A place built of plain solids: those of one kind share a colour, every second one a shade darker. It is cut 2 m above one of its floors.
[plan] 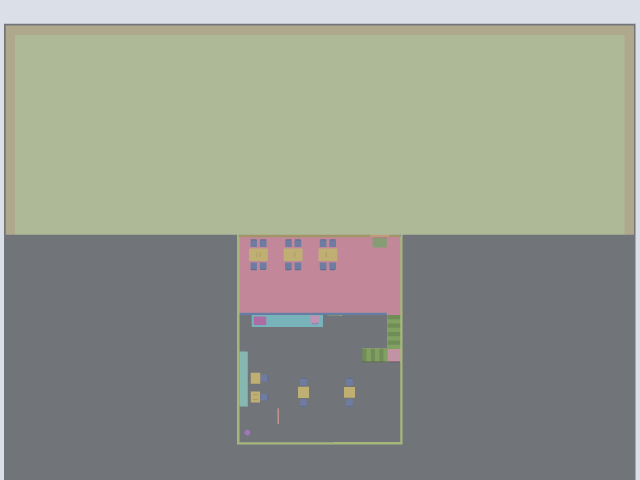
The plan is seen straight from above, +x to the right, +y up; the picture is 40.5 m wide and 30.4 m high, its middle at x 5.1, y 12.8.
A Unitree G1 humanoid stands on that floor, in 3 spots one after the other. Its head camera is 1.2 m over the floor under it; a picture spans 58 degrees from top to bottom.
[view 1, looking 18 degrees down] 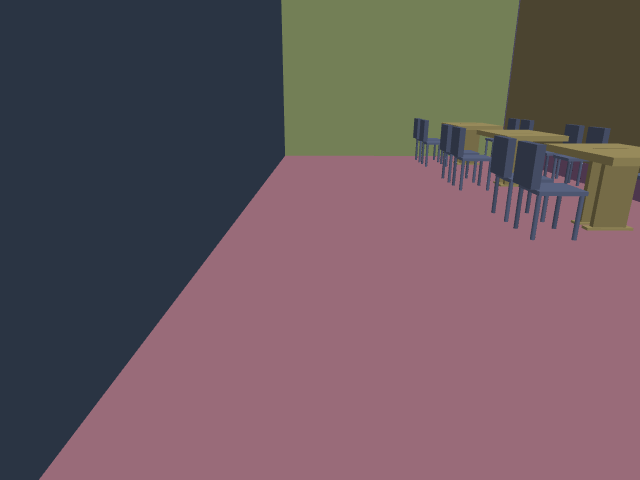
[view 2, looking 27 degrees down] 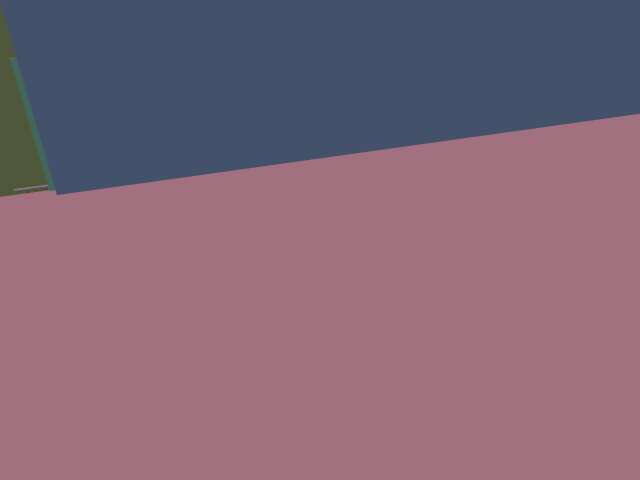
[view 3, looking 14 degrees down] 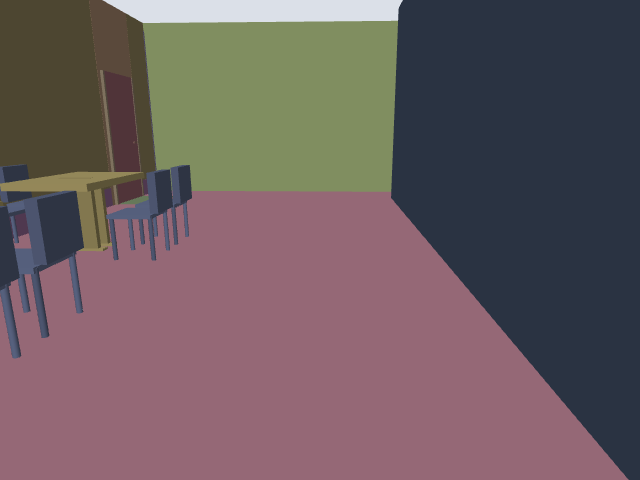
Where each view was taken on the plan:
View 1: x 9.79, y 9.15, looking -179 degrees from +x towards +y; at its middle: upper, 3.88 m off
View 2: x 8.88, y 11.88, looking -116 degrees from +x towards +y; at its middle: upper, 2.64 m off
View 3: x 1.20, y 9.25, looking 2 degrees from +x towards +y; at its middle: upper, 4.96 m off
